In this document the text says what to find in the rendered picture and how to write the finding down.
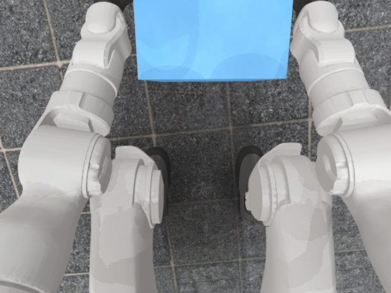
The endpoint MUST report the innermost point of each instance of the robot right upper arm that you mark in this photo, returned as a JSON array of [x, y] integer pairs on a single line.
[[355, 164]]

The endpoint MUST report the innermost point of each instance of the robot left upper arm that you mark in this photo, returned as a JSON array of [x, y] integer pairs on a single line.
[[60, 170]]

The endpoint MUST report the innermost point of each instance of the robot right hand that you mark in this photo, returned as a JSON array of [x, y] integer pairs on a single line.
[[299, 4]]

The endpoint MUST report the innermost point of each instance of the carton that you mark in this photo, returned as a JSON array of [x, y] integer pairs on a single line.
[[212, 40]]

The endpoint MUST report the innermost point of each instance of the right robot forearm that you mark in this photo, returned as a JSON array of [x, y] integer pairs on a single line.
[[334, 81]]

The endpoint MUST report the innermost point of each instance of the robot right shin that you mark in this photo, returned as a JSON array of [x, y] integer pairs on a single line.
[[283, 149]]

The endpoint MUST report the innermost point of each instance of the left robot forearm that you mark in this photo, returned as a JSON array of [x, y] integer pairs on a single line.
[[92, 79]]

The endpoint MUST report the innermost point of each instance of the robot left foot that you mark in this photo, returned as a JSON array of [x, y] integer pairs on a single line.
[[162, 161]]

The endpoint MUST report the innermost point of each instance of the robot left hand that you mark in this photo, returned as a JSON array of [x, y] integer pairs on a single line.
[[120, 3]]

